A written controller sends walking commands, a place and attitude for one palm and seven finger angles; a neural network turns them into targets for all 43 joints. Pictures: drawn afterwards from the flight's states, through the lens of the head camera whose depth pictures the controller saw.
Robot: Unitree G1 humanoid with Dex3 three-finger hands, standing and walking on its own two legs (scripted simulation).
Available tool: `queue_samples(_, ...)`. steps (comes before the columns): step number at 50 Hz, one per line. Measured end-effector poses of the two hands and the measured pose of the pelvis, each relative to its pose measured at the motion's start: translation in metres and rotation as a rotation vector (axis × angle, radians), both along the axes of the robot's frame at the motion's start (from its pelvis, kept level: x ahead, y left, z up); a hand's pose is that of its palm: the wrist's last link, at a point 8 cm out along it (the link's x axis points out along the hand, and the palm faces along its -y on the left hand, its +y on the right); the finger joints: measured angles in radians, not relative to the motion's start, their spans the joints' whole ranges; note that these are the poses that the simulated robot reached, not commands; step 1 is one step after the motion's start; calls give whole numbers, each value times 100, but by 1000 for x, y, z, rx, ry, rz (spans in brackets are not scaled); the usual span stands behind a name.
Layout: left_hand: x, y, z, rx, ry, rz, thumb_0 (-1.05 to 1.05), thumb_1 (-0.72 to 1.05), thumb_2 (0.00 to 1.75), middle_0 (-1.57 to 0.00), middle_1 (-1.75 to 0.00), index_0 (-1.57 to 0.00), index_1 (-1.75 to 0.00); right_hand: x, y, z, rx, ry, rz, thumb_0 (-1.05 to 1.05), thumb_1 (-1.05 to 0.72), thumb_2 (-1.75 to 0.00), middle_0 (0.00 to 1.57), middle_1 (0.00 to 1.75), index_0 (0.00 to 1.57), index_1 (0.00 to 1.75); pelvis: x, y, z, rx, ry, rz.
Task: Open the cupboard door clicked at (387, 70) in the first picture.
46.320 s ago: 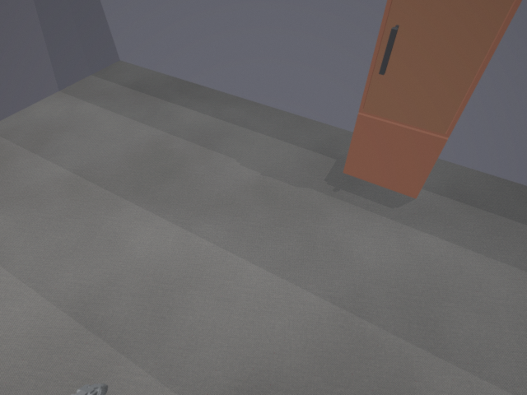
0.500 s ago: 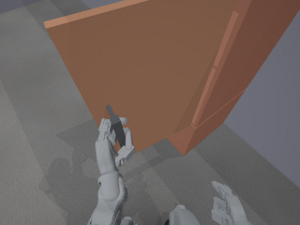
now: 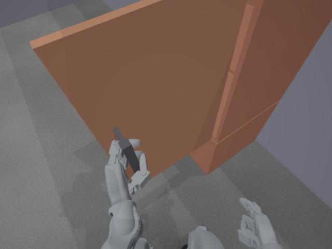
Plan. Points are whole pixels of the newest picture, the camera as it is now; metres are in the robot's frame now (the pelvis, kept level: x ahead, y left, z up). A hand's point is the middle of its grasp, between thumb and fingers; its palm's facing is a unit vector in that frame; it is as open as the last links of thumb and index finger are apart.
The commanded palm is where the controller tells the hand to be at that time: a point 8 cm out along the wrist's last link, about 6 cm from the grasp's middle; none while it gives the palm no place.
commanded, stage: open thumb and fingers to let go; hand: left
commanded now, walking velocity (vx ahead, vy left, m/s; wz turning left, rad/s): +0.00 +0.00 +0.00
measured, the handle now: (129, 154) +0.33 +0.10 +0.03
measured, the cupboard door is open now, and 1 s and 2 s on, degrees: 89 87 88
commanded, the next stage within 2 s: slide the hand sideways off the handle in 0.70 s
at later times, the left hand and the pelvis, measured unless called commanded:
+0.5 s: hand (138, 173) +0.28 +0.07 +0.04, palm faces +0.30 -0.95 -0.01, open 13.7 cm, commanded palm +0.24 +0.12 +0.04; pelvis -0.04 +0.02 +0.00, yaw -1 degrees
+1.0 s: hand (130, 184) +0.26 +0.09 +0.04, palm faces -0.20 -0.98 -0.06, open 16.3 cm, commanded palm +0.24 +0.11 +0.04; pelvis -0.04 +0.06 +0.00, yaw -1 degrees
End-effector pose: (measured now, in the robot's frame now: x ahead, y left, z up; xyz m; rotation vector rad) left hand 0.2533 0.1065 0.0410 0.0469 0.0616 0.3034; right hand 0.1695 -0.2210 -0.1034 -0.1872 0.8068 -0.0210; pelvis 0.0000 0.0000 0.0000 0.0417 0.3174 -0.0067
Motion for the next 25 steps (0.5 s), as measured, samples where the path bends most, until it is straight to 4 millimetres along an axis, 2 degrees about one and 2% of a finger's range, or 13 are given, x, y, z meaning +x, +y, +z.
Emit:
queue_samples(5, 0, -1, 0, -5, -2, 18, 1, 54, 74, -36, -130, -38, -132, -24, -11, -7, -11, 42, -27, 1, -91, -90, 20, 30, 20, 30, -10, -2, 0, 9, -4, 0)
queue_samples(12, -4, 1, 2, -14, -24, 13, 1, 19, 60, -35, -127, -36, -128, -47, -10, -9, -11, 51, -45, 1, -91, -90, 20, 30, 20, 30, -24, -1, 0, 13, -19, -5)
queue_samples(19, -7, 7, 2, -22, -39, 7, 0, -22, 42, -32, -123, -32, -123, -50, 1, -5, -8, 12, -38, 1, -91, -90, 20, 30, 20, 30, -36, 7, -1, 7, -39, -11)
queue_samples(25, -8, 10, 3, -33, -51, -2, 0, -41, 34, -29, -109, -29, -109, -48, 14, 2, -11, -26, -24, 1, -91, -90, 20, 30, 20, 30, -42, 17, -2, -2, -51, -15)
